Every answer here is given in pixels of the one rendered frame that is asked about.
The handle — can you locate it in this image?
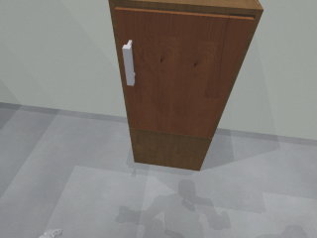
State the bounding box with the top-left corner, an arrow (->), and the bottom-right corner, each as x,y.
122,40 -> 136,86

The cupboard door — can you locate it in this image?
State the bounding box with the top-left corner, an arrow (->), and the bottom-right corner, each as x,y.
114,7 -> 255,138

